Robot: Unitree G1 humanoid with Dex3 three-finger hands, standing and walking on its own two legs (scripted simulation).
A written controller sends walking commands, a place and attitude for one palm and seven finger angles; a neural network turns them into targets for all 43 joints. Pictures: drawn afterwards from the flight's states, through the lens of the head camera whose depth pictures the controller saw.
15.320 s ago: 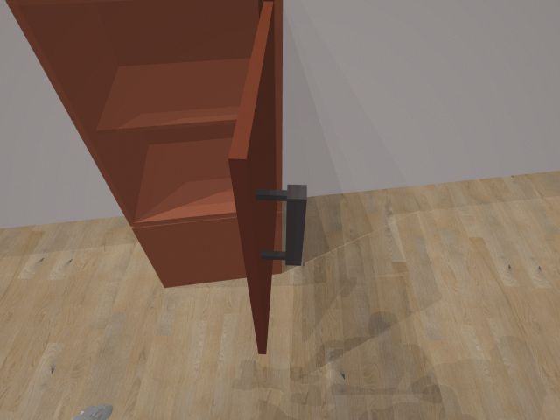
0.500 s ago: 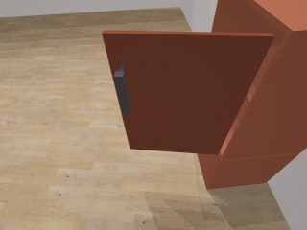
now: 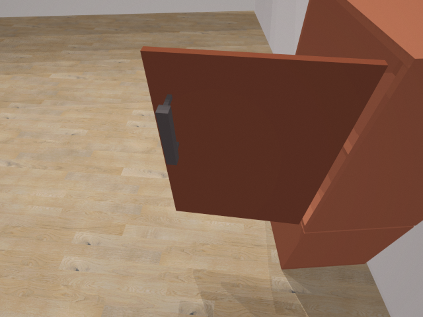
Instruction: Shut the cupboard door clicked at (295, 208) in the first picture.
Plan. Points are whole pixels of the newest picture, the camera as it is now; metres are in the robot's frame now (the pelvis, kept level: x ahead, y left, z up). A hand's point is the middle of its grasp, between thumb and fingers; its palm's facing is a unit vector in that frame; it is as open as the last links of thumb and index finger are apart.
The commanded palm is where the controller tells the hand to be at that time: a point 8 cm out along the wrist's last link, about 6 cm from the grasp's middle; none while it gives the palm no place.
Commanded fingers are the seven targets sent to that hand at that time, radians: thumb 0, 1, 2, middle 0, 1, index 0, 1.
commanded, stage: come to a stop and stand still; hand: left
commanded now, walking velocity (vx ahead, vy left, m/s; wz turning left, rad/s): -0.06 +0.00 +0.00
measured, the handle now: (170, 130) +0.48 +0.12 +0.08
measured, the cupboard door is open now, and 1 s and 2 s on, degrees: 79 79 79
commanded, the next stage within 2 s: look again from close up in 0.84 s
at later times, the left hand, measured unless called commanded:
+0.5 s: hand out of the picture +0.07 +0.25 -0.15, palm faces +0.01 -0.94 -0.34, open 7.4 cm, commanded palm none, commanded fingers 0.00 0.90 0.90 -0.20 -0.30 -0.20 -0.30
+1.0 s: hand out of the picture +0.00 +0.24 -0.17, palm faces -0.01 -0.96 -0.28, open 7.4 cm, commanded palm none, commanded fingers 0.00 0.90 0.90 -0.20 -0.30 -0.20 -0.30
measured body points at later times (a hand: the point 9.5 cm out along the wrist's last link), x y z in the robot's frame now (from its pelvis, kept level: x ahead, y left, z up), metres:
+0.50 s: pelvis -0.03 +0.00 +0.00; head -0.05 +0.00 +0.45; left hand +0.06 +0.30 -0.12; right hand +0.07 -0.29 -0.13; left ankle -0.06 +0.10 -0.74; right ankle +0.01 -0.11 -0.74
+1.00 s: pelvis -0.04 +0.01 +0.00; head -0.04 +0.02 +0.45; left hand +0.00 +0.29 -0.14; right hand +0.01 -0.26 -0.14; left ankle -0.06 +0.11 -0.74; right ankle +0.01 -0.11 -0.74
